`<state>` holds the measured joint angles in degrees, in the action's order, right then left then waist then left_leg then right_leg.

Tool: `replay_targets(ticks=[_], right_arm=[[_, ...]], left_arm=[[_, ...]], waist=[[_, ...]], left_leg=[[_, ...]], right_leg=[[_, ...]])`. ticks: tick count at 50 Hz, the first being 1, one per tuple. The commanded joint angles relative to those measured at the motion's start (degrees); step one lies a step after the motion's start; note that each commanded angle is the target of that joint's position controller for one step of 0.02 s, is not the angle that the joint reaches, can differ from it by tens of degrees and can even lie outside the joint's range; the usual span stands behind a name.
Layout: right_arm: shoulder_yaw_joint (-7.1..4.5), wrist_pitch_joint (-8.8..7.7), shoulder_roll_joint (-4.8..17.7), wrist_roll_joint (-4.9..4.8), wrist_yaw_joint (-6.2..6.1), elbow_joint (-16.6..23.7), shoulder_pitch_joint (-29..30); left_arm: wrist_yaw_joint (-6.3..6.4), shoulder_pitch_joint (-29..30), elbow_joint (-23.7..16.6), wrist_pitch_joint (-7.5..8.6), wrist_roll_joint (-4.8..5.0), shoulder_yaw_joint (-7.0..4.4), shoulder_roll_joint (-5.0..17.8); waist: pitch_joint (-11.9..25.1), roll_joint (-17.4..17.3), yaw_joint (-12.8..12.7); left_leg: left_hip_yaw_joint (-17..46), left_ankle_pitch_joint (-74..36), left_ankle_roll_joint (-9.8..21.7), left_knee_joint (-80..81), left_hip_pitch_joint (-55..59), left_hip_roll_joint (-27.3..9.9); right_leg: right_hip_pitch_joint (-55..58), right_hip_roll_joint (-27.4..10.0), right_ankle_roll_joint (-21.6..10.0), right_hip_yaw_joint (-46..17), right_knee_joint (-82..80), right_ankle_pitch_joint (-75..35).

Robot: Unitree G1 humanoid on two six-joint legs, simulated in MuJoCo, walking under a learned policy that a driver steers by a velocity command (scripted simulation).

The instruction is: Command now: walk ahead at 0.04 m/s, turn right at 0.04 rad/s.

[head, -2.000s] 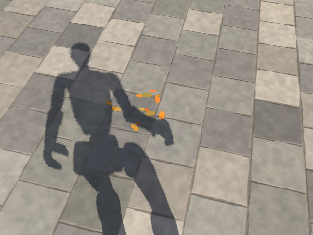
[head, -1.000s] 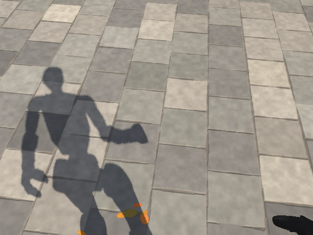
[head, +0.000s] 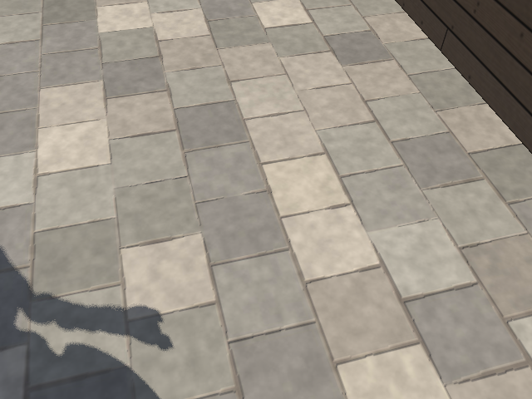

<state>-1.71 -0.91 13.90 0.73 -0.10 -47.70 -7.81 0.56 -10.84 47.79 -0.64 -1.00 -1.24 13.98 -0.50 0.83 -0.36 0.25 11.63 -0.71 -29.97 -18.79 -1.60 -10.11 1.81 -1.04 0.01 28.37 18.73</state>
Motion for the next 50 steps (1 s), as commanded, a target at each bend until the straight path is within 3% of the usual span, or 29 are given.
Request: replay_targets(ticks=[1,5,10,25,26,28,29,31,33,34,35,37,38,39,40,41,42,43,44,45,47,50], right_arm=[[-1.53,-1.20,7.23,-0.24,0.11,1.81,0.99],[-1.52,-1.06,7.21,-0.47,-0.34,-0.03,1.62],[-1.55,-0.41,6.88,-0.62,-0.45,-2.25,3.39],[-1.63,1.05,6.24,-0.63,-1.40,-8.67,4.58],[-1.55,1.18,5.85,-0.68,-1.46,-9.49,3.69],[-1.96,1.40,6.68,-1.18,-1.64,-10.06,3.21],[-2.03,1.14,6.80,-1.20,-1.67,-9.92,3.49],[-1.93,-0.30,6.05,-1.46,-1.34,-9.32,4.62],[-1.67,-2.23,4.13,-1.90,-0.49,-8.34,6.54],[-1.62,-3.01,3.77,-2.23,-0.03,-7.90,6.89],[-1.64,-3.69,3.93,-2.42,0.38,-7.76,6.43],[-1.97,-4.52,4.11,-2.77,0.95,-9.49,1.09],[-2.69,-4.55,5.25,-2.78,0.93,-11.96,-4.98],[-4.13,-4.68,9.32,-2.42,0.78,-14.01,-12.15],[-5.81,-4.74,15.39,-2.46,1.17,-15.85,-20.26],[-4.03,-5.23,11.01,-1.53,1.47,-15.66,-20.19],[-2.79,-5.80,7.69,-1.25,1.50,-14.59,-16.09],[-2.24,-6.08,6.27,-1.09,1.62,-13.29,-13.26],[-1.74,-6.09,5.59,-1.15,1.77,-12.70,-11.64],[-1.10,-5.90,4.30,-0.97,1.70,-12.48,-11.12],[-0.76,-5.09,4.48,-0.73,1.16,-12.81,-13.16],[-1.01,-4.43,7.25,-0.58,-0.17,-12.64,-14.34]], left_arm=[[0.59,-1.65,-1.53,-0.35,0.20,-1.82,6.92],[0.87,-1.93,0.73,-0.11,0.63,-2.03,6.68],[1.23,-2.35,3.54,-0.48,0.69,-2.16,6.30],[1.78,-3.73,10.31,0.43,0.57,-1.45,5.55],[1.81,-5.03,11.15,0.43,0.67,-1.35,5.07],[2.01,-5.02,11.22,0.40,1.21,-1.70,6.17],[2.14,-5.03,10.84,0.62,1.36,-1.81,6.54],[2.14,-7.47,10.93,1.78,1.82,-1.93,6.85],[1.83,-11.35,12.11,3.11,2.36,-2.75,9.21],[1.69,-10.61,12.08,3.62,2.46,-3.21,10.49],[1.49,-9.72,11.79,4.09,2.45,-3.13,9.88],[0.89,-6.66,10.72,4.42,2.68,-2.82,8.54],[0.66,-4.32,9.69,4.39,2.58,-2.77,8.45],[0.58,-1.28,7.76,4.84,2.61,-2.31,7.14],[0.80,-1.01,5.63,5.76,2.01,-1.66,4.12],[0.73,-0.33,4.99,6.60,2.54,-1.92,5.08],[0.19,-1.22,5.31,7.09,3.81,-2.20,5.58],[-0.20,-1.65,5.87,7.34,4.13,-2.10,4.89],[-0.37,-0.89,5.85,7.38,3.79,-2.44,5.04],[-0.45,0.00,5.78,7.12,3.11,-3.06,5.93],[-0.94,0.59,5.54,6.38,2.58,-3.10,4.37],[-1.00,7.44,2.72,5.68,2.17,-2.42,2.23]], waist=[[4.11,-5.06,-0.08],[5.11,-2.77,0.28],[3.81,-1.20,0.08],[0.23,-1.23,0.14],[1.19,-1.26,0.01],[-1.86,-0.17,0.15],[-4.12,0.18,-0.03],[-7.37,1.16,-1.13],[-8.54,7.08,-2.31],[-10.00,9.55,-1.80],[-10.66,9.25,-1.05],[-9.12,7.62,2.41],[-6.81,6.21,4.96],[-4.31,-0.97,7.75],[0.66,-16.16,9.48],[1.87,-14.07,8.21],[-1.34,-8.66,5.45],[-1.91,-5.85,3.90],[-3.92,-3.86,2.94],[-3.97,-3.96,2.42],[-3.56,-5.34,2.18],[-5.51,-3.99,2.91]], left_leg=[[4.82,-16.53,3.41,3.28,8.65,-4.14],[4.21,-21.81,4.13,1.79,11.05,-3.71],[3.58,-19.74,4.40,2.20,10.78,-2.90],[2.48,-10.96,3.48,4.47,10.34,-0.96],[1.83,-4.01,3.48,4.63,10.57,-0.21],[0.75,16.51,3.95,3.68,6.69,1.59],[1.06,22.60,4.26,3.48,3.46,1.71],[1.25,24.37,4.53,1.30,-1.65,1.73],[-2.71,15.36,3.39,-7.44,-7.61,3.19],[-3.10,11.32,3.75,-11.05,-9.85,2.26],[-2.11,11.02,4.57,-11.14,-9.87,0.99],[-3.33,10.80,5.69,-2.44,-1.29,1.55],[-2.97,7.52,5.95,1.19,9.06,2.52],[7.33,8.53,8.63,6.58,18.63,-2.10],[29.31,9.07,15.69,14.69,30.31,-13.57],[40.02,6.80,18.54,18.41,32.18,-19.58],[34.89,4.15,17.33,17.24,29.71,-19.68],[28.42,2.56,15.56,17.41,27.63,-17.40],[22.82,-1.35,14.15,18.26,25.41,-15.80],[17.73,-5.93,12.44,19.08,23.41,-13.57],[12.29,-11.61,11.67,20.49,21.31,-11.22],[8.53,-14.25,12.25,22.96,18.05,-10.58]], right_leg=[[-2.51,-3.54,-0.76,-3.08,-3.75,-10.34],[-1.35,-3.84,-0.20,-2.96,-3.41,-15.20],[-0.44,-3.87,0.21,-2.60,-4.10,-15.11],[-2.05,-3.82,0.65,-1.44,-6.31,-8.95],[-1.83,-3.35,0.38,-0.88,-6.76,-3.02],[-5.00,-3.22,-1.73,-1.60,-6.84,12.29],[-6.49,-4.04,-2.94,-3.03,-7.36,18.20],[-6.61,-6.96,-5.37,-7.69,-9.52,23.81],[-1.62,-14.33,-9.45,-18.21,-15.50,26.73],[-0.67,-18.50,-11.56,-23.24,-17.72,25.15],[-0.98,-19.90,-12.08,-24.28,-17.30,20.52],[-2.61,-16.62,-9.33,-17.66,-12.92,10.04],[-7.04,-13.22,-7.22,-12.93,-8.60,3.17],[-14.12,-7.21,-3.82,-5.34,4.33,-8.48],[-25.22,0.24,0.71,2.40,25.01,-2.81],[-32.54,0.44,0.52,-3.64,37.96,12.21],[-35.73,-2.86,-1.30,-6.39,43.74,10.14],[-36.02,-5.28,-2.72,-6.03,44.04,5.23],[-36.58,-7.25,-3.19,-5.02,41.07,0.91],[-34.34,-8.60,-3.20,-4.09,37.76,-2.27],[-31.43,-8.87,-1.77,-1.82,32.76,-5.32],[-31.34,-8.18,0.83,0.16,21.45,-10.45]])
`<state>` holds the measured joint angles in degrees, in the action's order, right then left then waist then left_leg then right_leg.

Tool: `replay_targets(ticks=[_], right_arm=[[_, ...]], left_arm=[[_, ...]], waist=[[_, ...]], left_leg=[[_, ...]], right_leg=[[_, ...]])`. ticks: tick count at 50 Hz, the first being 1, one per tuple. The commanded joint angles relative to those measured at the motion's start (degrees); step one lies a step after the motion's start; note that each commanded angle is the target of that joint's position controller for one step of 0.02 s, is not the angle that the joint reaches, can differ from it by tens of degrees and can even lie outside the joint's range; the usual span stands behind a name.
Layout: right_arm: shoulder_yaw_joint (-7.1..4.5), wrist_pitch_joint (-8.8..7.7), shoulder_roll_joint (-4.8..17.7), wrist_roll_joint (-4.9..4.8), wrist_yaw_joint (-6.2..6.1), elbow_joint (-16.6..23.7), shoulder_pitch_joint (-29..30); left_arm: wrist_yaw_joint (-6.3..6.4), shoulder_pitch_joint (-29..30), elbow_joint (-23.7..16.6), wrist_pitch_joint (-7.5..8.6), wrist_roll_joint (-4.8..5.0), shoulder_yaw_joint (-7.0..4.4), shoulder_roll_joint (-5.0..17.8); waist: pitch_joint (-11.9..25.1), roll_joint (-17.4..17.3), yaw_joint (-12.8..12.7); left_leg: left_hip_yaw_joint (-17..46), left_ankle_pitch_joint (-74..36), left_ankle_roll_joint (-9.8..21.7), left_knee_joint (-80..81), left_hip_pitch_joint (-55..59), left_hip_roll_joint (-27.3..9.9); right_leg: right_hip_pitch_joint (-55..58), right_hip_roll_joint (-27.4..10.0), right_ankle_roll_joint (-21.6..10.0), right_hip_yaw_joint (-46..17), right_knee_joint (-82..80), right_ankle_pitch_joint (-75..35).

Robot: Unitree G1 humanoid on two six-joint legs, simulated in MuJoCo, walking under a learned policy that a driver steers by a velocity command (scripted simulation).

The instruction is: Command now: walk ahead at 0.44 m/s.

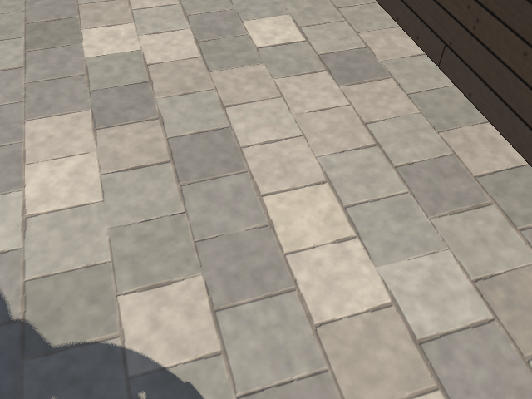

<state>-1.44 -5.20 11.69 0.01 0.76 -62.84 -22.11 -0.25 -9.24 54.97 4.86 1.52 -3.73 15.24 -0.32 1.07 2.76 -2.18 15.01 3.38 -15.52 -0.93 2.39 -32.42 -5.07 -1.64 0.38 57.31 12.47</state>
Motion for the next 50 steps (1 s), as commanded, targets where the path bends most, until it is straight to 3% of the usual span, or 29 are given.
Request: replay_targets(ticks=[1,5,8,10,11,12,13,14,15,16,17,19,20,22,24,27,30,33,35,36,37,38,39,40,41,42,43,45,50], right_arm=[[-1.37,0.00,9.99,0.18,-1.34,2.72,-0.09],[-1.83,0.09,10.61,-0.48,-1.69,2.01,-3.46],[-2.24,0.56,10.39,-1.16,-1.78,1.59,-4.15],[-2.84,1.06,11.86,-1.05,-1.78,2.48,-2.22],[-2.86,1.39,11.91,-0.88,-1.71,3.05,-0.95],[-2.39,1.65,10.85,-0.35,-1.62,4.01,-0.14],[-1.21,1.57,6.77,0.51,-1.46,5.66,-2.89],[0.34,0.51,0.57,-1.03,-1.30,5.32,-8.81],[-1.47,-0.24,7.43,-2.70,-1.28,5.74,-3.81],[-2.23,-0.63,9.55,-3.37,-1.43,7.39,0.74],[-2.50,-0.60,9.11,-2.88,-1.95,7.62,2.43],[-3.15,0.92,6.67,-2.14,-2.35,7.02,0.64],[-3.29,1.80,5.57,-2.21,-2.41,7.27,-0.08],[-3.72,3.33,5.35,-1.86,-2.64,9.10,1.11],[-3.85,3.96,5.72,-1.11,-2.41,11.83,4.62],[-3.34,4.04,4.98,-0.62,-1.03,14.47,9.55],[-3.37,4.36,5.84,-0.47,0.26,17.15,13.94],[-4.00,4.88,7.77,-0.44,1.37,19.84,15.89],[-4.87,4.77,9.30,-0.53,1.85,20.03,12.24],[-6.09,4.33,11.67,-0.36,1.52,18.86,6.92],[-8.08,4.19,18.35,-0.10,0.16,19.09,3.39],[-8.18,4.30,22.39,1.15,-0.41,20.67,5.05],[-6.96,3.95,18.06,1.20,0.27,21.72,4.33],[-6.45,3.46,16.14,0.67,0.32,22.86,8.54],[-6.11,3.45,14.44,-0.54,-0.07,23.24,11.96],[-5.73,3.84,13.13,-0.95,-0.62,23.74,14.11],[-5.54,4.16,12.74,-0.53,-1.10,24.13,14.98],[-5.68,4.30,13.34,0.32,-1.75,24.68,14.51],[-6.17,4.98,14.71,-0.34,-2.98,25.36,13.30]], left_arm=[[-0.27,8.43,-5.39,0.15,-0.38,0.40,0.41],[-1.11,15.23,-7.67,0.14,0.03,0.93,1.05],[-1.82,17.10,-9.28,0.58,0.18,0.58,2.72],[-1.88,12.57,-8.76,1.06,0.11,-0.61,5.46],[-1.58,5.72,-6.97,1.13,0.13,-1.76,7.41],[-0.97,-5.10,-3.98,1.03,0.19,-3.19,10.08],[-0.24,-14.19,-2.34,0.80,-1.15,-4.31,14.72],[-0.93,-15.14,-1.85,0.79,-1.71,-3.69,14.87],[-1.05,-10.98,-2.37,1.10,-1.15,-2.20,9.26],[-0.94,-5.54,-3.22,1.41,-0.82,-1.41,6.70],[-1.06,-1.08,-3.71,1.80,-1.15,-0.98,5.35],[-1.38,2.95,-3.35,2.33,-2.62,-0.24,2.62],[-1.29,3.36,-3.06,2.41,-2.85,-0.22,2.29],[-0.57,3.48,-2.43,2.51,-3.03,-0.49,3.76],[0.62,3.51,-2.39,2.04,-3.04,-1.00,5.82],[2.28,3.25,-2.81,0.66,-2.68,-1.44,7.83],[3.10,1.31,-2.62,-0.76,-1.66,-1.88,9.48],[3.30,0.90,-2.94,-2.41,-0.34,-2.46,10.57],[3.59,2.11,-3.93,-3.41,0.33,-2.79,10.82],[3.54,0.92,-4.00,-3.84,0.19,-2.52,9.63],[3.12,-1.32,-5.07,-3.75,-1.72,-1.83,8.03],[2.30,-3.94,-7.27,-3.29,-3.81,-0.46,3.65],[1.45,-1.58,-6.91,-2.89,-2.10,-0.90,6.36],[1.27,1.62,-7.90,-2.88,-0.28,-1.21,7.28],[1.88,2.74,-7.39,-3.18,-0.55,-1.38,7.20],[2.67,3.68,-7.33,-3.66,-1.55,-1.80,8.18],[2.91,3.71,-7.52,-4.15,-1.82,-2.10,8.67],[3.02,2.60,-7.46,-4.48,-1.82,-1.95,7.29],[3.43,4.69,-8.19,-4.57,-1.70,-1.38,6.00]], waist=[[-6.24,-4.43,0.26],[-7.88,-5.70,1.67],[-8.31,-5.22,0.26],[-4.53,-6.54,-3.32],[-0.03,-7.08,-7.15],[6.86,-6.77,-11.88],[16.18,2.23,-12.31],[24.28,15.90,-8.90],[15.85,10.22,-9.28],[7.47,7.56,-7.91],[4.01,3.54,-5.82],[0.70,3.93,-2.18],[0.38,4.12,-1.21],[-0.82,3.96,0.21],[-1.48,3.26,0.38],[-0.55,2.58,-1.01],[0.71,1.92,-2.77],[1.02,2.88,-2.63],[2.73,2.82,-0.28],[5.64,-0.05,1.96],[9.19,-10.66,2.29],[15.11,-19.25,-2.92],[21.34,-10.62,0.40],[15.68,-7.50,-0.40],[10.56,-3.20,-1.71],[7.91,-2.70,-2.51],[7.15,-4.27,-3.59],[7.70,-6.30,-4.16],[8.17,-7.62,-2.79]], left_leg=[[9.60,-17.28,7.87,9.17,-1.42,-14.01],[6.75,-15.48,7.42,10.93,-3.05,-14.33],[7.53,-20.51,6.54,8.08,2.16,-16.90],[7.72,-34.45,5.44,1.68,4.18,-17.28],[6.55,-42.73,4.28,-6.31,2.84,-15.61],[5.10,-40.48,2.37,-18.81,-3.97,-12.41],[2.43,-19.14,-0.17,-38.73,-20.29,-6.37],[6.74,18.29,-1.70,-54.45,-32.92,0.90],[10.72,16.74,-1.03,-60.59,-37.45,-2.52],[8.86,11.19,-0.13,-60.73,-39.53,-5.35],[8.17,5.95,0.11,-58.47,-36.70,-8.07],[8.59,2.17,-0.25,-54.76,-29.09,-10.33],[8.04,2.83,-0.57,-53.86,-27.29,-10.33],[6.92,2.07,-1.68,-51.73,-28.37,-10.06],[6.13,-2.74,-3.04,-45.08,-30.89,-10.16],[3.01,-11.09,-3.74,-33.50,-28.80,-9.49],[1.10,-13.04,-3.42,-26.56,-28.38,-8.20],[-0.18,-6.63,-1.48,-22.88,-28.52,-6.81],[-2.40,-5.23,0.88,-17.46,-23.38,-3.88],[-2.59,-12.56,2.86,-11.83,-15.00,-1.39],[11.03,-39.75,6.98,-10.18,-3.19,-9.98],[34.66,-54.95,19.83,-11.07,10.25,-23.36],[36.55,-43.80,21.04,-7.60,9.96,-23.76],[30.74,-35.53,18.16,-6.12,5.24,-21.43],[25.80,-27.31,14.31,-4.82,-0.41,-18.08],[23.57,-21.53,12.12,-3.66,-5.57,-16.15],[22.09,-18.89,11.27,-2.61,-9.88,-14.33],[21.00,-19.92,11.06,-2.13,-11.96,-12.66],[23.16,-10.86,10.06,-2.33,-11.84,-11.30]], right_leg=[[-7.56,-0.68,1.79,0.38,-12.02,-6.86],[-2.02,1.48,1.32,1.96,-22.36,-13.79],[-1.49,1.67,-0.70,0.10,-26.17,-12.39],[6.31,3.85,-2.05,0.87,-27.36,-9.33],[15.90,5.38,-3.19,1.88,-27.65,-8.64],[31.38,3.99,-4.76,0.39,-26.56,-8.15],[50.73,-9.51,-8.92,-16.35,-27.28,-0.12],[58.32,-19.92,-15.30,-41.85,-38.47,11.95],[50.67,-17.34,-12.30,-39.35,-42.22,17.01],[41.55,-15.95,-9.75,-29.55,-43.41,14.65],[33.26,-14.06,-8.44,-22.81,-44.94,8.30],[22.77,-10.57,-7.05,-10.38,-46.90,-8.73],[20.63,-10.02,-7.49,-6.70,-46.85,-16.31],[18.15,-9.91,-8.95,-0.91,-46.75,-28.67],[18.20,-10.00,-9.74,2.83,-47.20,-31.87],[19.52,-8.69,-9.39,8.06,-46.21,-32.37],[25.10,-10.05,-9.20,9.10,-43.60,-32.80],[30.32,-12.22,-7.62,8.89,-38.01,-33.95],[31.44,-11.34,-5.34,9.92,-28.96,-38.98],[29.33,-8.08,-2.76,11.51,-19.08,-36.93],[18.12,-3.18,1.87,12.72,-3.13,-17.76],[-0.88,8.31,5.64,7.55,15.26,29.29],[-3.04,7.30,4.37,-4.46,20.31,28.67],[-6.05,5.44,3.17,-5.07,19.64,23.66],[-6.46,3.46,3.09,-4.78,15.66,18.74],[-5.05,2.30,3.22,-4.94,11.49,15.15],[-1.60,2.37,3.30,-4.84,9.28,12.85],[1.01,3.92,3.93,-4.44,5.45,10.18],[2.04,5.20,6.01,-5.76,-6.27,6.60]])
Over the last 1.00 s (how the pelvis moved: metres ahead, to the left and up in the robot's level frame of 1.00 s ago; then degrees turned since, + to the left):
0.13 0.05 0.01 1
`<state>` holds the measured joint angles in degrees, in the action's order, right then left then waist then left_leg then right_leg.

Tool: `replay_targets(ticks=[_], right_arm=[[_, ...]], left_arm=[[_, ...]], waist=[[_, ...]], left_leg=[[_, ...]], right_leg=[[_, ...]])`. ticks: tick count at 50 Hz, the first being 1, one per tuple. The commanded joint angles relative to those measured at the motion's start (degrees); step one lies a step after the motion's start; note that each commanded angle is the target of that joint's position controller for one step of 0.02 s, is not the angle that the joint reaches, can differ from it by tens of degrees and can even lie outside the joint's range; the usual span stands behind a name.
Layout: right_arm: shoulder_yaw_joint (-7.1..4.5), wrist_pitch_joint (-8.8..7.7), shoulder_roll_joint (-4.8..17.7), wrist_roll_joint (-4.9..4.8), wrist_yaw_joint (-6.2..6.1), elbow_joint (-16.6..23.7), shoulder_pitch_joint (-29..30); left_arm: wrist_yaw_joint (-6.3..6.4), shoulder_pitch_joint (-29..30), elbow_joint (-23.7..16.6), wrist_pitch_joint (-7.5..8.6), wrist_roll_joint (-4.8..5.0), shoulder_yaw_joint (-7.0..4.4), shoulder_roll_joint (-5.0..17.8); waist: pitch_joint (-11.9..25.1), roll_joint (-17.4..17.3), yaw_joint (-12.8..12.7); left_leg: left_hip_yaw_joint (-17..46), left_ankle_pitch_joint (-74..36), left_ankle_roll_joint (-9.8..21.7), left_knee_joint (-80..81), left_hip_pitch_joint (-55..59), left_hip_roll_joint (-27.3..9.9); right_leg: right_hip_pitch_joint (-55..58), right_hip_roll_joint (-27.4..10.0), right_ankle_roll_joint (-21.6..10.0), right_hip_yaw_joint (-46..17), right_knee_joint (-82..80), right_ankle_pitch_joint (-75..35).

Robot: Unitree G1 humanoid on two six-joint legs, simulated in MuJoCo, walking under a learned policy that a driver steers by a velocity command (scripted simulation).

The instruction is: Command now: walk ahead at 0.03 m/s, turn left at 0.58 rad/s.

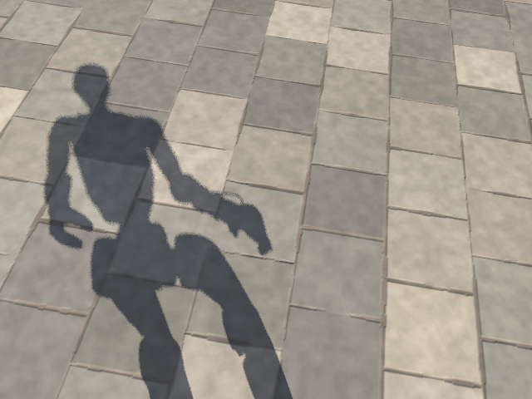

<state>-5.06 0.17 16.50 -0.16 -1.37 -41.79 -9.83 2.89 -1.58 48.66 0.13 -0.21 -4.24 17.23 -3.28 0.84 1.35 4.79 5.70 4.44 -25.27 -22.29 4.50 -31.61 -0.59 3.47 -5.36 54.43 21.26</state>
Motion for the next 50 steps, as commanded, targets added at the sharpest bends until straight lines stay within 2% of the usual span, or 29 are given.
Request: replay_targets(ticks=[1,7,10,11,12,13,14,16,17,19,20,22,24,26,27,28,29,30,31,32,33,35,39,44,46,47,48,49,50], right_arm=[[-2.53,-0.17,9.84,-0.13,-0.97,4.55,1.26],[-1.49,0.89,8.26,0.60,-0.96,5.04,1.29],[-0.50,1.59,6.84,-0.08,-1.18,4.75,0.51],[0.14,1.54,4.78,0.34,-1.22,4.79,-1.60],[-0.02,0.98,4.57,-0.04,-1.02,6.60,-1.92],[-1.06,0.36,8.72,0.75,-0.96,6.30,0.14],[-2.02,0.32,10.74,0.04,-0.86,5.38,0.02],[-1.75,1.22,8.04,0.16,-1.20,3.43,-1.51],[-1.17,1.53,5.99,0.12,-1.19,2.91,-1.86],[0.36,1.41,2.30,-0.05,-0.59,2.49,-1.28],[0.89,1.04,1.60,-0.24,-0.19,3.11,1.60],[0.85,0.14,2.85,-0.98,0.23,4.42,5.73],[0.51,-0.96,4.06,-1.42,0.46,3.25,3.82],[0.28,-1.89,3.83,-1.19,0.51,0.60,-0.42],[-0.04,-2.22,4.72,-1.21,0.26,-0.45,-4.11],[-0.50,-2.40,6.54,-1.04,-0.14,-2.00,-10.48],[-2.17,-2.30,12.73,-0.45,0.33,-3.11,-13.09],[-1.95,-3.00,10.96,-0.17,0.72,-2.92,-14.49],[-1.12,-3.73,8.50,0.25,0.67,-3.01,-13.51],[-0.70,-4.31,7.20,0.14,0.72,-2.51,-12.25],[-0.58,-4.50,6.96,-0.42,0.80,-2.44,-11.18],[-0.10,-4.34,6.01,-0.18,0.80,-2.08,-10.16],[-0.59,-4.13,7.82,-0.49,0.67,-2.43,-10.47],[-1.20,-4.51,9.77,-1.31,0.74,-4.18,-12.59],[-1.31,-4.05,10.42,-1.12,0.62,-4.36,-11.73],[-0.93,-3.67,9.55,-0.84,0.49,-4.46,-11.95],[-0.01,-3.42,7.61,-0.14,0.23,-4.02,-12.98],[2.04,-4.20,0.49,-0.19,0.56,-2.26,-20.20],[1.86,-5.50,2.43,-1.11,0.58,-3.10,-18.72]], left_arm=[[0.21,-2.51,-2.04,0.19,0.14,-0.87,4.14],[-1.10,-4.27,-1.80,1.41,0.60,-0.73,4.82],[-2.23,-8.55,-0.60,2.20,0.00,-0.75,5.13],[-2.20,-9.26,-0.96,2.17,-1.30,-1.40,9.03],[-1.95,-7.24,-1.05,1.75,-2.38,-1.92,12.50],[-1.82,-6.16,-2.27,2.03,-2.87,-1.14,8.95],[-1.60,-4.99,-2.83,2.19,-2.03,-1.06,8.45],[-1.32,-3.42,-2.82,2.17,0.06,-0.66,6.97],[-1.25,-3.61,-2.46,2.06,0.32,-0.10,5.58],[-1.35,-6.38,-0.69,1.54,0.42,0.37,4.09],[-1.24,-7.75,-0.14,1.12,0.79,-0.06,5.54],[-0.93,-10.48,0.42,0.59,0.82,-1.01,9.32],[-1.16,-11.54,0.50,0.75,1.39,-1.37,10.38],[-1.55,-11.11,0.49,1.15,2.00,-0.98,9.05],[-1.87,-10.15,0.18,1.75,1.66,-0.23,6.66],[-2.52,-7.35,-0.98,2.68,0.75,0.99,2.45],[-2.74,-5.06,-3.82,4.07,0.83,1.42,0.62],[-2.79,-0.77,-4.95,4.98,1.45,0.31,5.59],[-3.25,-1.39,-4.95,5.38,2.44,-0.50,7.38],[-3.67,-3.26,-3.75,5.50,2.77,-0.44,6.52],[-4.02,-3.41,-3.73,5.68,2.40,-0.38,6.14],[-4.77,-1.99,-4.03,5.90,1.62,-0.09,4.77],[-5.83,2.48,-5.78,5.83,0.87,1.60,1.23],[-6.07,3.81,-7.68,5.27,1.60,1.23,4.50],[-5.76,-1.09,-6.81,5.23,1.46,0.19,6.60],[-5.31,-8.87,-4.52,5.06,1.47,-1.02,8.42],[-4.75,-18.28,-2.28,4.85,1.46,-2.15,10.82],[-4.51,-24.62,-1.08,4.52,0.05,-3.58,17.82],[-4.99,-24.46,-1.10,4.83,0.76,-2.14,13.32]], waist=[[10.73,-7.94,-1.12],[10.67,-10.51,-0.31],[9.92,-8.31,-2.67],[9.82,0.51,-1.25],[6.42,13.98,1.59],[6.84,12.63,-1.00],[6.44,9.19,-1.04],[5.59,6.81,-0.34],[5.47,6.40,-0.24],[6.48,7.91,-1.39],[5.09,10.06,-3.40],[2.51,11.87,-5.63],[1.92,10.01,-4.82],[1.82,8.13,-2.20],[4.16,6.71,-0.32],[7.21,0.42,2.33],[6.66,-14.10,2.31],[1.66,-12.47,5.09],[-1.19,-10.18,3.66],[-1.57,-9.28,2.54],[-2.67,-8.74,2.00],[-2.71,-7.27,1.45],[-2.04,-7.24,2.23],[-3.11,-7.76,0.73],[0.02,-7.87,-2.74],[4.95,-6.98,-6.41],[11.76,-4.68,-10.30],[21.42,12.81,-7.79],[23.80,15.23,-8.49]], left_leg=[[16.92,1.67,8.62,7.63,8.81,-13.00],[19.78,0.07,7.70,4.99,8.92,-13.24],[17.86,-1.35,3.74,0.20,6.44,-9.94],[12.54,7.75,0.38,-8.34,1.54,-5.02],[3.73,24.25,-2.58,-15.10,-6.95,3.60],[4.86,29.71,-4.88,-26.35,-6.24,1.32],[5.28,27.55,-5.60,-32.92,-7.12,1.28],[5.69,22.96,-7.56,-36.74,-8.82,0.45],[5.46,21.55,-8.36,-35.95,-7.70,0.01],[-0.14,17.39,-8.95,-24.64,-4.50,-2.68],[-3.18,17.07,-8.93,-19.78,-2.94,-2.91],[-5.75,20.13,-8.08,-12.99,-0.54,-2.44],[-6.80,15.89,-5.86,-3.65,4.46,-2.26],[-7.31,8.70,-2.93,6.03,14.39,-2.01],[-4.08,7.74,-1.32,6.17,22.38,-4.87],[4.15,7.58,0.70,6.42,31.65,-11.62],[19.10,16.01,6.55,10.14,33.18,-20.52],[26.86,19.10,11.44,14.42,31.77,-25.46],[25.76,19.96,11.66,15.04,31.51,-25.27],[22.45,20.52,10.43,15.68,31.73,-22.99],[19.92,17.50,9.69,16.73,31.77,-22.28],[13.70,8.00,8.19,18.24,28.69,-19.73],[2.96,-0.43,6.62,18.93,18.78,-14.94],[2.80,-1.68,5.05,18.18,18.98,-19.06],[0.85,-15.82,3.31,11.06,21.07,-18.65],[-1.73,-24.35,1.86,1.11,19.59,-16.21],[-3.89,-20.24,-0.24,-13.17,11.96,-13.41],[-5.72,5.28,-4.67,-38.33,-8.23,-4.20],[3.03,26.90,-4.13,-47.13,-14.54,-1.75]], right_leg=[[1.91,0.95,1.04,-0.20,-5.18,-2.81],[9.06,0.93,0.06,1.27,-15.07,-2.07],[19.40,-0.54,-3.22,2.07,-31.69,-12.97],[23.73,-10.13,-6.59,-7.25,-35.52,-17.52],[22.53,-18.88,-15.54,-18.68,-37.62,-27.23],[19.28,-22.45,-20.79,-22.52,-38.49,-27.89],[19.99,-19.97,-19.85,-18.85,-37.61,-27.91],[22.46,-15.15,-15.77,-12.14,-35.44,-28.22],[22.59,-13.77,-15.25,-9.79,-34.89,-30.46],[24.01,-10.04,-13.36,-6.23,-37.54,-13.23],[23.27,-9.06,-13.13,-6.35,-39.35,-4.22],[22.12,-10.65,-14.27,-9.32,-41.28,2.86],[21.34,-11.67,-14.91,-10.57,-41.19,4.86],[16.90,-10.62,-13.98,-9.57,-39.33,2.52],[12.55,-9.53,-12.00,-8.07,-36.23,0.43],[5.07,-5.59,-8.93,-2.43,-25.05,-0.53],[-5.42,1.35,-5.64,7.28,-14.62,3.80],[-12.78,-0.81,-4.98,5.21,-4.95,11.38],[-17.31,-3.09,-5.69,3.19,1.47,9.95],[-18.72,-4.59,-6.43,2.74,4.06,6.33],[-20.86,-5.60,-6.56,2.84,4.05,2.25],[-18.51,-6.40,-5.75,3.89,1.13,-3.87],[-5.56,-3.70,-2.88,7.44,-13.73,-16.02],[2.00,-2.22,-5.13,6.34,-21.93,-19.03],[9.05,-0.32,-7.13,7.76,-23.07,-16.75],[19.01,1.45,-8.54,9.13,-23.03,-15.61],[33.34,-2.31,-10.55,5.04,-21.62,-14.19],[52.48,-18.48,-20.06,-23.27,-27.93,1.27],[51.71,-21.20,-21.27,-40.50,-40.33,12.47]])
Over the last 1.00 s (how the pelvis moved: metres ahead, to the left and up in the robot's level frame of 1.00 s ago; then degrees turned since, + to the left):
0.38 -0.01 -0.01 25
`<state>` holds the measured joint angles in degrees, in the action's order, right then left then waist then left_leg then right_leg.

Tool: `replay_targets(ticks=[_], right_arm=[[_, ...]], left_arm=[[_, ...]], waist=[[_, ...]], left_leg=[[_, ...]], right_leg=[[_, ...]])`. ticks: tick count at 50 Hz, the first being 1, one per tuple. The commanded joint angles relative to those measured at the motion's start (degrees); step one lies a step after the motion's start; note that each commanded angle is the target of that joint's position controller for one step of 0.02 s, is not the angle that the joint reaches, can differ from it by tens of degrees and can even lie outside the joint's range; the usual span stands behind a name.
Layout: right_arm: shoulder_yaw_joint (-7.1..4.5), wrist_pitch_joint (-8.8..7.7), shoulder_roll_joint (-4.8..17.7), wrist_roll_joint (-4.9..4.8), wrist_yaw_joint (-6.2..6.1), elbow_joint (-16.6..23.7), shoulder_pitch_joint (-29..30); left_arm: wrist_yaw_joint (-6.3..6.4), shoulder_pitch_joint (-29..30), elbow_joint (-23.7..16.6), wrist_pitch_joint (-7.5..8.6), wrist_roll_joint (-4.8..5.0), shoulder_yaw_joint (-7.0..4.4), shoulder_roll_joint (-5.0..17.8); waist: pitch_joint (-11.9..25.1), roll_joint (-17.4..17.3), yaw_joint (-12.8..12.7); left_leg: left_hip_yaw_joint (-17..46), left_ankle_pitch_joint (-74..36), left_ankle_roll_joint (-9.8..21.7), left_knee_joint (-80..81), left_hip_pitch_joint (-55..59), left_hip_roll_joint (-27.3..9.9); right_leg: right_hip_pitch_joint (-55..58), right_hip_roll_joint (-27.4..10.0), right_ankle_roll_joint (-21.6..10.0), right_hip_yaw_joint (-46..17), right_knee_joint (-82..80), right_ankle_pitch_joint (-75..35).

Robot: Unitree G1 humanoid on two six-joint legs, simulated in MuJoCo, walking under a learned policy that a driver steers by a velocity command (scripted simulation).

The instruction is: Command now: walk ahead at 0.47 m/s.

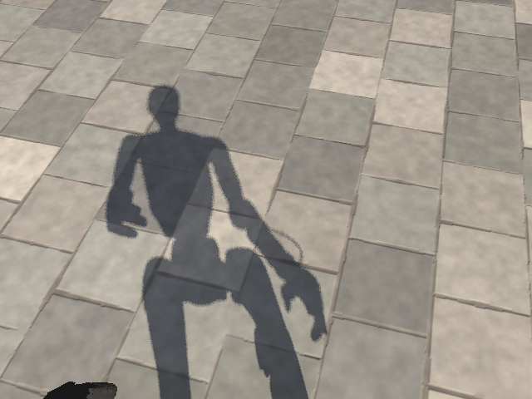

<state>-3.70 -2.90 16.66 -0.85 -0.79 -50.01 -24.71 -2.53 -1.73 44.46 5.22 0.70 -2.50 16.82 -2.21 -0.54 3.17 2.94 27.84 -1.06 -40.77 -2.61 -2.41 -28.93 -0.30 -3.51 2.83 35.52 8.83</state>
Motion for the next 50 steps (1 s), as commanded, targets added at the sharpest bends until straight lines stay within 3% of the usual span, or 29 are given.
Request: replay_targets(ticks=[1,2,3,4,5,7,11,15,19,21,23,24,25,26,27,28,29,30,31,32,34,36,40,43,47,50], right_arm=[[-0.91,-3.01,7.17,-2.18,0.37,6.47,1.62],[-0.82,-3.27,7.68,-2.10,0.30,7.52,5.53],[-0.90,-3.15,7.17,-0.98,0.05,7.58,7.14],[-1.15,-2.54,6.51,-0.42,-0.10,7.10,6.20],[-1.05,-1.83,5.51,-0.30,-0.02,6.44,4.79],[-0.84,-0.82,4.15,-0.02,-0.07,6.12,4.55],[-0.73,-1.00,3.97,0.79,-0.19,8.37,12.09],[0.19,-2.13,2.03,0.42,0.81,10.13,19.87],[0.77,-2.81,1.76,-0.13,2.34,12.55,26.47],[0.75,-3.08,2.34,-0.22,3.11,13.68,27.99],[0.31,-3.19,3.87,-0.23,3.51,13.60,25.92],[-0.33,-3.21,5.28,-0.14,3.42,12.82,22.42],[-1.56,-3.20,7.41,-0.03,3.07,10.52,14.50],[-2.77,-3.00,10.59,0.44,2.42,8.04,4.37],[-4.29,-2.72,16.83,1.55,2.05,6.99,-1.45],[-2.94,-2.51,11.61,1.03,2.04,6.84,-2.54],[-1.86,-2.49,8.78,0.84,1.85,7.18,1.66],[-1.35,-2.46,7.18,0.84,1.66,7.75,5.95],[-0.79,-2.63,5.21,0.95,1.77,7.69,9.26],[-0.42,-3.18,3.83,1.31,1.87,7.72,11.53],[-0.62,-4.05,3.63,1.64,2.07,6.96,13.17],[-1.04,-4.58,4.64,1.93,1.86,5.89,13.24],[-1.37,-4.33,5.87,1.96,0.81,4.53,12.70],[-1.78,-3.74,7.40,1.40,0.19,3.42,10.21],[-2.55,-1.69,8.91,0.22,-0.18,1.77,7.27],[-3.26,-0.11,11.11,-0.21,-0.83,2.44,9.06]], left_arm=[[0.42,-19.02,2.44,0.03,-0.06,-2.87,10.97],[0.47,-14.79,1.42,0.09,-0.27,-2.38,9.28],[0.41,-11.47,0.96,0.13,-0.75,-1.93,7.72],[0.37,-9.36,0.59,0.44,-1.52,-1.53,6.31],[0.33,-8.34,0.58,0.67,-1.68,-1.45,5.76],[0.45,-8.77,1.21,1.41,-1.20,-1.58,5.96],[1.52,-12.10,2.82,1.35,-0.79,-1.93,7.49],[2.29,-15.86,4.10,0.61,-0.16,-1.99,8.53],[2.37,-20.59,6.06,-0.72,0.21,-2.15,9.02],[2.52,-21.51,6.66,-1.51,0.36,-2.36,9.34],[2.75,-20.82,6.70,-2.08,0.47,-2.70,10.14],[2.86,-19.88,6.48,-2.31,0.43,-2.87,10.79],[2.94,-18.72,6.20,-2.69,0.30,-2.64,10.39],[3.09,-18.76,5.13,-2.62,-0.44,-1.67,8.37],[2.44,-25.88,3.60,-1.37,-0.68,0.52,1.25],[2.12,-24.27,4.84,0.02,0.31,0.21,3.34],[1.85,-18.76,3.15,0.70,2.26,-1.34,8.53],[1.95,-15.21,2.14,0.87,2.55,-1.36,8.44],[2.18,-13.67,1.98,0.53,1.76,-1.51,7.69],[2.40,-14.88,2.49,-0.37,1.32,-1.94,7.08],[2.49,-17.69,3.53,-2.11,1.26,-1.67,4.33],[2.74,-16.43,2.60,-3.03,1.13,-1.72,3.42],[2.03,-10.71,0.20,-2.50,0.55,-1.60,2.54],[0.82,-4.09,-2.34,-2.15,0.25,-0.82,0.96],[-0.60,0.69,-6.14,-2.23,0.37,-0.83,1.48],[-1.18,-3.04,-7.19,-2.62,0.51,-2.23,4.08]], waist=[[12.53,12.45,-9.36],[7.47,7.75,-7.87],[4.19,4.80,-6.09],[3.11,6.01,-3.96],[3.09,7.02,-2.77],[2.20,6.01,-1.91],[-0.59,2.86,-3.40],[-1.97,2.60,-6.42],[-3.55,2.33,-8.86],[-3.48,2.99,-8.50],[-1.61,4.49,-6.41],[1.04,5.56,-4.16],[6.19,5.15,0.31],[14.28,3.29,4.44],[23.50,-10.09,2.26],[26.96,-12.00,3.92],[16.54,-8.26,3.94],[10.60,-5.04,2.18],[6.03,-3.07,0.43],[3.97,-4.60,-1.68],[2.81,-5.08,-3.63],[0.99,-4.00,-4.24],[-0.72,-2.93,-3.05],[-2.43,-1.47,-0.19],[-3.65,-1.25,0.85],[0.71,-3.93,-2.88]], left_leg=[[4.46,1.59,2.58,-35.55,-40.22,1.47],[2.53,-3.36,3.72,-33.91,-39.99,-1.70],[1.70,-7.70,3.85,-30.35,-37.80,-3.97],[2.18,-10.85,4.02,-27.44,-33.98,-5.85],[2.18,-12.56,3.83,-26.17,-31.24,-6.42],[1.47,-14.91,2.89,-23.56,-30.88,-6.82],[1.12,-25.75,0.47,-12.03,-37.78,-7.17],[-1.79,-35.20,0.14,1.81,-35.64,-4.88],[-2.66,-34.04,0.99,8.94,-36.83,-3.15],[-2.54,-30.12,2.30,11.13,-37.21,-2.39],[-3.28,-25.44,3.93,12.50,-33.15,-0.91],[-4.70,-23.45,5.04,12.82,-27.44,0.88],[-6.45,-24.65,6.81,14.35,-16.31,2.74],[-1.53,-26.11,9.67,11.34,1.42,-2.25],[25.36,-17.32,18.96,12.71,25.98,-18.27],[39.25,-11.35,20.44,21.53,27.88,-21.84],[29.81,-9.50,16.78,22.90,20.24,-19.90],[21.36,-12.49,14.68,24.36,11.52,-17.68],[15.54,-15.68,13.46,26.86,3.91,-15.23],[10.74,-18.04,12.21,29.13,-1.22,-13.17],[5.21,-22.48,12.30,32.38,-6.68,-11.92],[0.37,-27.29,12.47,33.95,-8.07,-11.71],[-7.98,-31.61,11.02,34.76,-6.05,-9.67],[-11.18,-31.98,10.48,35.09,-3.07,-10.62],[-12.73,-38.53,9.73,30.62,7.46,-14.09],[-14.80,-63.43,7.78,19.89,10.74,-14.39]], right_leg=[[41.61,-20.57,-11.30,-41.45,-22.38,27.28],[33.82,-18.70,-9.70,-34.21,-22.40,22.38],[26.35,-16.35,-8.94,-27.95,-23.21,16.18],[21.20,-13.97,-8.17,-23.30,-24.53,11.69],[18.37,-12.81,-8.33,-20.77,-26.10,9.62],[15.93,-12.14,-9.57,-16.87,-28.63,5.28],[18.87,-11.83,-10.07,-12.33,-30.70,-1.87],[20.99,-10.03,-8.22,-7.20,-30.70,-5.33],[28.21,-12.31,-8.35,-6.89,-27.97,-7.72],[32.52,-14.11,-7.85,-7.50,-25.36,-11.47],[35.40,-14.99,-6.75,-7.54,-21.49,-20.51],[35.93,-14.38,-6.04,-6.86,-17.07,-30.64],[34.23,-11.89,-4.63,-4.62,-7.56,-38.58],[24.66,-9.27,-2.79,-2.85,6.48,-31.35],[-0.55,0.42,1.51,-1.07,29.96,-3.76],[-9.03,3.32,1.46,-9.86,38.27,23.80],[-14.07,-0.18,0.64,-11.12,41.39,21.32],[-13.67,-3.49,0.45,-9.19,38.99,15.88],[-11.95,-5.38,0.89,-8.51,35.01,11.97],[-8.49,-7.14,1.25,-8.99,32.15,8.80],[-4.49,-7.71,2.30,-8.78,31.02,5.90],[-6.77,-7.81,3.21,-9.40,28.66,2.29],[-8.76,-6.98,3.74,-8.04,14.55,-10.44],[-8.04,-6.22,3.01,-4.02,5.62,-14.99],[-12.26,-5.29,0.74,-1.94,0.74,-9.00],[-4.11,-0.51,-2.44,2.69,0.70,-0.08]])
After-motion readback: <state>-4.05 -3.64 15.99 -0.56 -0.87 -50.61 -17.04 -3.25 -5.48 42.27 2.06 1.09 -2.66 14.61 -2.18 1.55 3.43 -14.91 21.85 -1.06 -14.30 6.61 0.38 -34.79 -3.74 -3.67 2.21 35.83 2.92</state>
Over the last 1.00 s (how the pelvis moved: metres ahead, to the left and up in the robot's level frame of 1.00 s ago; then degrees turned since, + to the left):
0.23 -0.06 -0.02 8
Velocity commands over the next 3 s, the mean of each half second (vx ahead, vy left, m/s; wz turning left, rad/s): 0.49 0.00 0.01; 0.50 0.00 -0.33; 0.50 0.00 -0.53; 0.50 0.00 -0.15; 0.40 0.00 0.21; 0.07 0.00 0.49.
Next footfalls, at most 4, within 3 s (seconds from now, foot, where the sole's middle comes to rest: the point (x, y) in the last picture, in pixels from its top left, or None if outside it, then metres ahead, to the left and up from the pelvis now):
0.52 left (220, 398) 0.46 0.13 -0.75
1.04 right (319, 288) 0.73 -0.14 -0.75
1.54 left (282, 192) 1.08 -0.06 -0.75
2.04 right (389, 160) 1.19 -0.42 -0.75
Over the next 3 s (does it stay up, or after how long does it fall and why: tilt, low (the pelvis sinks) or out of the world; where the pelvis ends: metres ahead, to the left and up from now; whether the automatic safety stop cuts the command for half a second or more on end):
stays up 1.38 -0.42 0.01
